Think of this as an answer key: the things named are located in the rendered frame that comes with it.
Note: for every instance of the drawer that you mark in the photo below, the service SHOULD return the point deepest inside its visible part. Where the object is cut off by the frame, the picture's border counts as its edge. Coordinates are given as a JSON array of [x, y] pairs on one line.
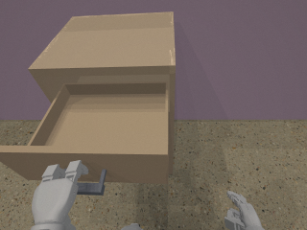
[[121, 127]]

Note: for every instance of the robot left hand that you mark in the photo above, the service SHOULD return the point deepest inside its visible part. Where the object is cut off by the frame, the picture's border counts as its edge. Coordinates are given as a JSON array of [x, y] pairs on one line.
[[55, 195]]

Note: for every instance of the handle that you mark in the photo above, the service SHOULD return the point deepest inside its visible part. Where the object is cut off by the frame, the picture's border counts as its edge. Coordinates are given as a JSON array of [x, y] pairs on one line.
[[92, 189]]

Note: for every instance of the cabinet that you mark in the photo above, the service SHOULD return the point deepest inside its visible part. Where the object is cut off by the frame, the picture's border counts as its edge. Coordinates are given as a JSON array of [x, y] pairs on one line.
[[128, 47]]

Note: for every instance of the robot right hand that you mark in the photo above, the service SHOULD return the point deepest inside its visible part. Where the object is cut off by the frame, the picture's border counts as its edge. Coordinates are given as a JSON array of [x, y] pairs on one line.
[[246, 216]]

